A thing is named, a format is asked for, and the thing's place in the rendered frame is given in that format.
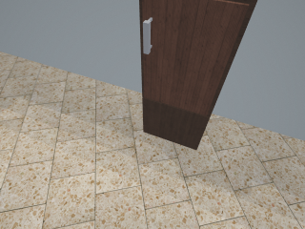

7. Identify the handle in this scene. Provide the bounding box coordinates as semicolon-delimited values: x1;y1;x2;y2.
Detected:
143;17;153;54

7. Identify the cupboard door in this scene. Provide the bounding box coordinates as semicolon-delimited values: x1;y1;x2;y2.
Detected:
142;0;250;116

